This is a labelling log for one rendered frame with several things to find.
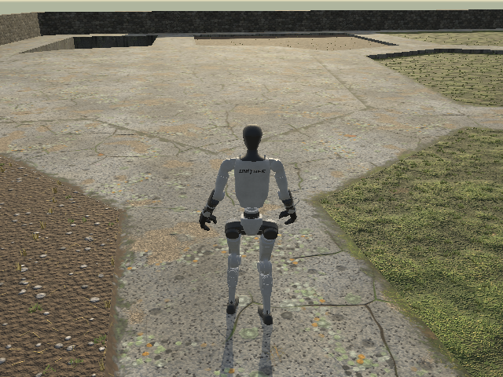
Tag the robot right forearm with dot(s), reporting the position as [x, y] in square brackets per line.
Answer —
[289, 205]

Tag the robot right hand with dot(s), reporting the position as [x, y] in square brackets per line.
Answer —
[285, 214]

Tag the robot left forearm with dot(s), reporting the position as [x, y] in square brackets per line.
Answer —
[210, 205]

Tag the right robot thigh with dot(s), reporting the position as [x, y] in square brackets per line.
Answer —
[266, 245]

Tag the right robot upper arm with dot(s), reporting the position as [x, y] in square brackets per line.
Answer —
[280, 176]

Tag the robot torso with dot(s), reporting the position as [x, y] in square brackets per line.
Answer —
[251, 187]

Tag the left robot upper arm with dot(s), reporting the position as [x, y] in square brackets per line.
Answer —
[222, 178]

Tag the robot left hand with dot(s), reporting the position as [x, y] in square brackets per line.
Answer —
[208, 220]

